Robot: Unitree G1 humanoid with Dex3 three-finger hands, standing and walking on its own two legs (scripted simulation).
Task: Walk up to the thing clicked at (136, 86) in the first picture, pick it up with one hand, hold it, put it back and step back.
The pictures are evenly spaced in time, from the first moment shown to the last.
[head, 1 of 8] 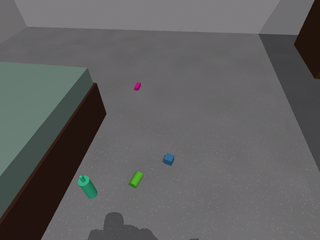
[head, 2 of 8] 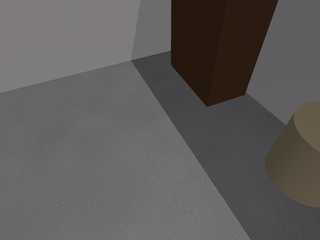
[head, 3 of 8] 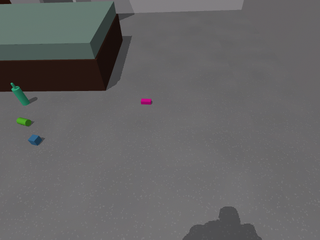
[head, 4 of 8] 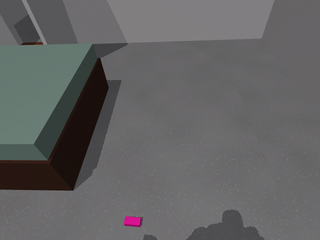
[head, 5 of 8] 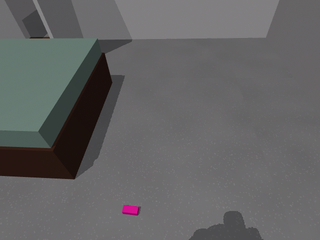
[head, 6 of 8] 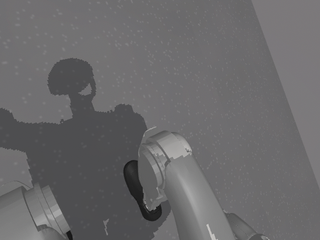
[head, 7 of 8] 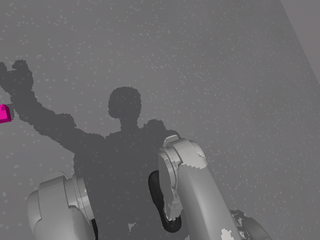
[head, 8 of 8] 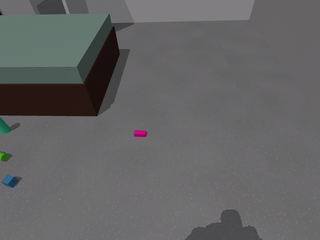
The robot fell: no
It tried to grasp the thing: yes
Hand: left
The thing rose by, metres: 0.69
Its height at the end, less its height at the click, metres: +0.00
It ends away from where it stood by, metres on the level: 0.02
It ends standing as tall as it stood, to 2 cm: yes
